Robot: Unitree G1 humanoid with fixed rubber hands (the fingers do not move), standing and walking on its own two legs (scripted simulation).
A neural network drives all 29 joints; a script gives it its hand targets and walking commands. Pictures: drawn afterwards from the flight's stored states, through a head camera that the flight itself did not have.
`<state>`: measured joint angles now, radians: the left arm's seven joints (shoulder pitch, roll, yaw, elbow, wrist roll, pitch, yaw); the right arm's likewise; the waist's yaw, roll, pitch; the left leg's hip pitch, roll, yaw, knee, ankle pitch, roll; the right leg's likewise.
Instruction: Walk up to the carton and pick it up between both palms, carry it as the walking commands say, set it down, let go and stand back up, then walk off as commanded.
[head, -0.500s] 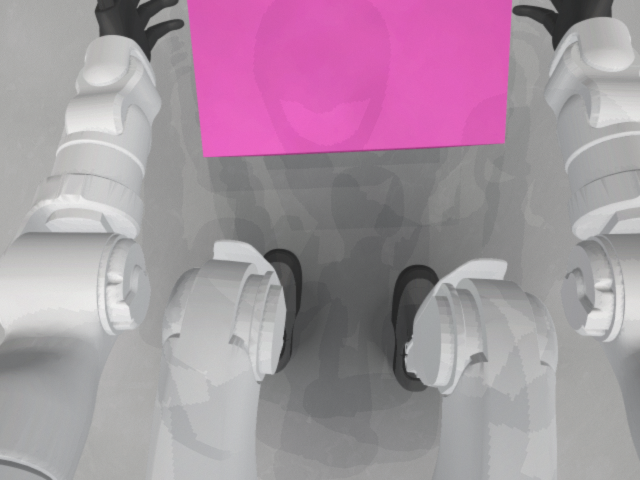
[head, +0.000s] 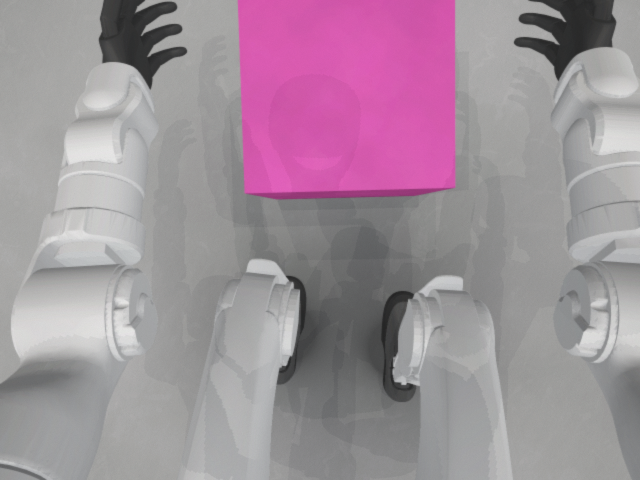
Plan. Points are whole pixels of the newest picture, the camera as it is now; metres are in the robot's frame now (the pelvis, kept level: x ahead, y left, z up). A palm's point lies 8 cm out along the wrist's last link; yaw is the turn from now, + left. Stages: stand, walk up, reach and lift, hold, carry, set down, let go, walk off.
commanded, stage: set down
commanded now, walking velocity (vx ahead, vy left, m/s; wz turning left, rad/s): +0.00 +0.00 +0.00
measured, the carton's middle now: (344, 113) +0.53 +0.02 -0.32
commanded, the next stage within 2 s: let go in 0.80 s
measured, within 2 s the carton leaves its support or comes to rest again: neither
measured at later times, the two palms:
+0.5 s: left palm out of the picture +0.51 +0.25 +0.05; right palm out of the picture +0.56 -0.20 +0.04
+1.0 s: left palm out of the picture +0.49 +0.25 +0.12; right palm out of the picture +0.53 -0.20 +0.12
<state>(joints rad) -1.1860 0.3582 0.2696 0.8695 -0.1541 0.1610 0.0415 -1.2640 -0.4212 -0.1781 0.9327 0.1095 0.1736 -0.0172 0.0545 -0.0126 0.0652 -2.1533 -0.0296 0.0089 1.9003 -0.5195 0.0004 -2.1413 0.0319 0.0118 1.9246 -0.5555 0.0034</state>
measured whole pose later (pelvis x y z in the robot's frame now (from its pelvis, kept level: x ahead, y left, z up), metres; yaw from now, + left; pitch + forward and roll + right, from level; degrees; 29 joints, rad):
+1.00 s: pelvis +0.05 +0.00 +0.23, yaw -1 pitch +44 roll -1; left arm -0.85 0.27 0.35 0.76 0.04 0.12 -0.08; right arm -0.94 -0.28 -0.30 0.83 -0.07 0.13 0.04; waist 0.04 -0.01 -0.08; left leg -1.45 -0.03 -0.03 0.97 -0.28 0.00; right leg -1.43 0.03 0.02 0.97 -0.30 0.00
